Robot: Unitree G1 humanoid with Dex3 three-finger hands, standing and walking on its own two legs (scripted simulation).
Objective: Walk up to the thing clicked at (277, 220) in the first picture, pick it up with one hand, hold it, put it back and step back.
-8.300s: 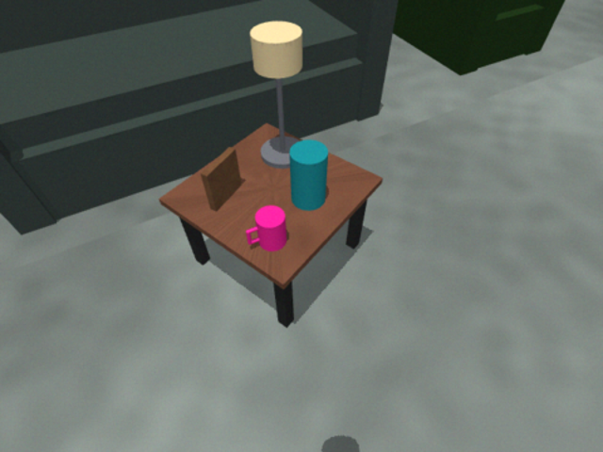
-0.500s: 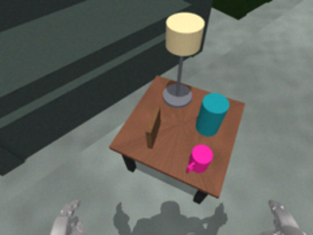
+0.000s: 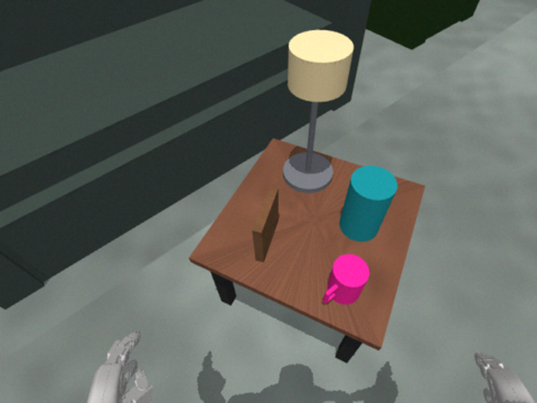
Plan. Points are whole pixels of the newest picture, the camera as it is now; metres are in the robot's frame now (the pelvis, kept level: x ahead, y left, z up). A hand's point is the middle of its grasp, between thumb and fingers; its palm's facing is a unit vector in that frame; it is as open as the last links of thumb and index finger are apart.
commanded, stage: go down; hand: right
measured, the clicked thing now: (342, 284) +0.42 -0.16 -0.30
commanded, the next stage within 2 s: approach in 1.80 s
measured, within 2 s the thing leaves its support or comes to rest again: neither
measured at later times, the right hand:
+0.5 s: hand out of the picture +0.13 -0.28 -0.08, palm faces +0.07 +0.94 -0.33, open 17.4 cm
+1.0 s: hand (491, 318) +0.25 -0.32 -0.04, palm faces +0.11 +0.98 -0.19, open 17.5 cm
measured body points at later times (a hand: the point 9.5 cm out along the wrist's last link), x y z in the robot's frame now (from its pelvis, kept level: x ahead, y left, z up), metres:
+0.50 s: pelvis -0.02 +0.00 -0.01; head +0.02 -0.01 +0.44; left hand +0.13 +0.25 -0.08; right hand +0.13 -0.33 -0.06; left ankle -0.02 +0.15 -0.69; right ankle -0.02 -0.13 -0.69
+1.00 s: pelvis -0.03 +0.00 -0.01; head +0.04 -0.02 +0.44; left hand +0.07 +0.27 -0.10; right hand +0.24 -0.38 -0.03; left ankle -0.02 +0.15 -0.69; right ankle -0.02 -0.13 -0.69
